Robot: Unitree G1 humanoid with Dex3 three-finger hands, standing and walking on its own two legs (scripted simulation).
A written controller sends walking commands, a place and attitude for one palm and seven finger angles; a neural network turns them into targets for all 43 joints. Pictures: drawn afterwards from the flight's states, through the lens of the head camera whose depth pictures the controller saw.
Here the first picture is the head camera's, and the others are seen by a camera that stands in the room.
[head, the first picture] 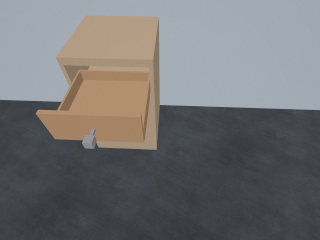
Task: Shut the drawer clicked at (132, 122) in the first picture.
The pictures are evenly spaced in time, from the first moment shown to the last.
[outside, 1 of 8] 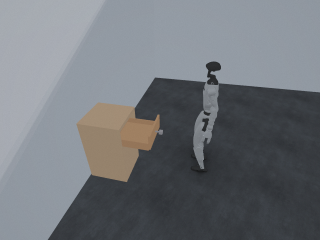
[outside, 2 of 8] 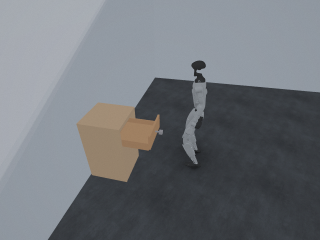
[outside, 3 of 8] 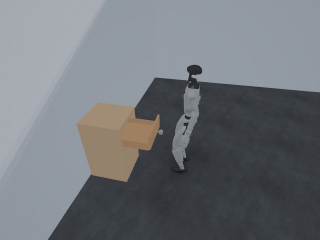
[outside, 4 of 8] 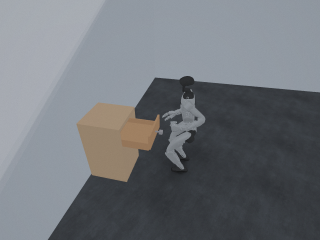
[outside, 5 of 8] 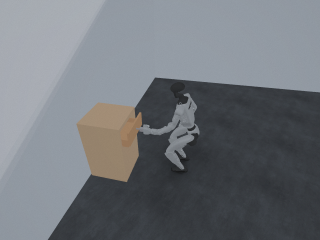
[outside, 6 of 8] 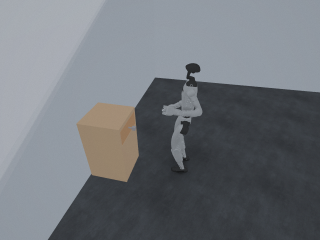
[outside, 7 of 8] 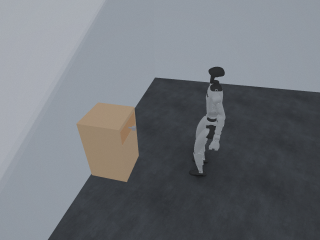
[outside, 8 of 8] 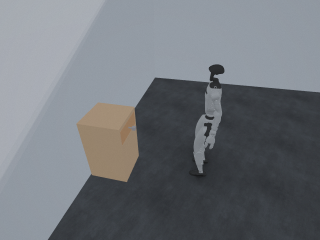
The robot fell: no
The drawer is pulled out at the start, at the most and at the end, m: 0.30 0.30 0.00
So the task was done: yes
